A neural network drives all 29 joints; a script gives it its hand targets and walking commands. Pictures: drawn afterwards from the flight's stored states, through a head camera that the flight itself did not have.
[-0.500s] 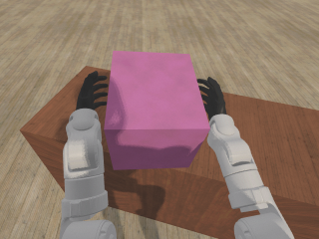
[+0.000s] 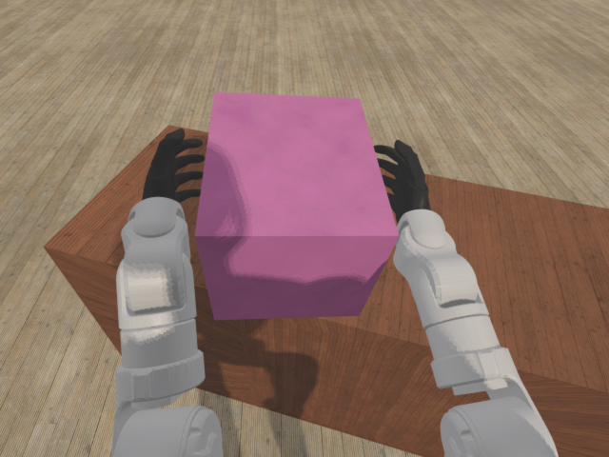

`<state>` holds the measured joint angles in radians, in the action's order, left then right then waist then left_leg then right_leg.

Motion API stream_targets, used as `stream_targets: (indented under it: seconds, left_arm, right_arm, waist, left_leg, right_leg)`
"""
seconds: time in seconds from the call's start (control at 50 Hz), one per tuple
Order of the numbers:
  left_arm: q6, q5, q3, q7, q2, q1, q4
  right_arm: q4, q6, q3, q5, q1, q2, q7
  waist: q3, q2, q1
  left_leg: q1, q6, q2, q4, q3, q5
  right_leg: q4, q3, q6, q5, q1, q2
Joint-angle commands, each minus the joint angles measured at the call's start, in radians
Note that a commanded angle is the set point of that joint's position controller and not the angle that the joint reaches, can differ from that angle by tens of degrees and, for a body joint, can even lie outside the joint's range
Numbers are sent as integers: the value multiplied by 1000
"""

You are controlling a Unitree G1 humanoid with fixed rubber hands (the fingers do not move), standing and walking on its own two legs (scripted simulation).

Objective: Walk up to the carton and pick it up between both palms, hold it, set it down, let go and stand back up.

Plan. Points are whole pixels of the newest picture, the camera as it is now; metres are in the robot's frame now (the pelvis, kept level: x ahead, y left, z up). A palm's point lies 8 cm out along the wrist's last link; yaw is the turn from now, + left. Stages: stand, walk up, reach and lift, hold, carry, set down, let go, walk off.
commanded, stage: hold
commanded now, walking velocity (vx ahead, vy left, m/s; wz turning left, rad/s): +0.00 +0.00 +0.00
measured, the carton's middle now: (288, 206) +0.41 +0.00 +0.13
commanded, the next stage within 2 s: set down in 1.88 s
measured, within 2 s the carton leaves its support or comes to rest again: neither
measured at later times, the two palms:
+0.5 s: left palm (157, 203) +0.35 +0.15 +0.19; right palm (404, 206) +0.35 -0.14 +0.17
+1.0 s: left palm (155, 204) +0.35 +0.15 +0.19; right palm (403, 205) +0.35 -0.14 +0.17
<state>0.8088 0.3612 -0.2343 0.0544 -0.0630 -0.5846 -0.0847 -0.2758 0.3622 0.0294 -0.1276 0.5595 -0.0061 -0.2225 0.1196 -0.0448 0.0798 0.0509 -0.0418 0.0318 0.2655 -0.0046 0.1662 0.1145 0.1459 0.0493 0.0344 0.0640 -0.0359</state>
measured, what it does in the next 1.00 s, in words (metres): stands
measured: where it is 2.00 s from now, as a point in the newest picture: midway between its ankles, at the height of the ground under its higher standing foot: outside the picture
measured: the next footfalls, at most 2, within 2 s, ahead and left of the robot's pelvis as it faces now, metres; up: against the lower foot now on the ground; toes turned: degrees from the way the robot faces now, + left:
none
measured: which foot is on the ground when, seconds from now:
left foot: down 0.00-1.00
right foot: down 0.00-1.00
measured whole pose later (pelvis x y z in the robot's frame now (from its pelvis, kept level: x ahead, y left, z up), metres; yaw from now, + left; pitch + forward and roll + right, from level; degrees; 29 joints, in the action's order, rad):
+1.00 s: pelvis +0.00 +0.00 +0.00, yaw +0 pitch -9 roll -1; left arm 0.83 0.35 -0.22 0.05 -0.05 -0.56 -0.14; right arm -0.26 0.36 0.01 -0.15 0.55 0.00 -0.23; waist 0.13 -0.06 0.07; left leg 0.07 -0.04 0.03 0.26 0.00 0.17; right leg 0.12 0.14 0.05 0.04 0.08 -0.04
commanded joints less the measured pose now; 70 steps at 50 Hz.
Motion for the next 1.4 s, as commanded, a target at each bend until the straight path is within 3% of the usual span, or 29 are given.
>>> stream_targets:
  seconds: [0.0,0.24,0.52,0.76,1.38]
  left_arm:
    - [-47,-147,366,128,-339,-375,-158]
    - [-39,-169,380,119,-320,-414,-142]
    - [-39,-156,374,124,-330,-383,-161]
    - [-30,-159,385,116,-331,-393,-160]
    - [-35,-159,375,118,-326,-395,-150]
  right_arm:
    - [273,-58,-310,-82,521,320,40]
    - [215,-56,-234,-58,517,291,45]
    - [259,-54,-277,-73,514,299,40]
    - [236,-56,-248,-68,518,283,48]
    - [236,-56,-251,-65,521,290,46]
  waist:
    - [-398,29,-23]
    - [-338,71,9]
    - [-376,50,-9]
    - [-344,66,1]
    - [-354,58,-3]
  left_leg:
    - [-102,39,-37,-41,-24,-310]
    - [-142,54,-45,-70,-9,-128]
    - [-107,52,-42,-47,-19,-254]
    - [-105,62,-49,-56,-15,-205]
    - [-116,54,-45,-57,-13,-196]
  right_leg:
    - [77,-75,-42,-291,356,51]
    - [65,-68,-38,-120,293,48]
    - [70,-69,-37,-208,326,43]
    - [61,-69,-31,-143,295,40]
    - [66,-69,-36,-159,308,44]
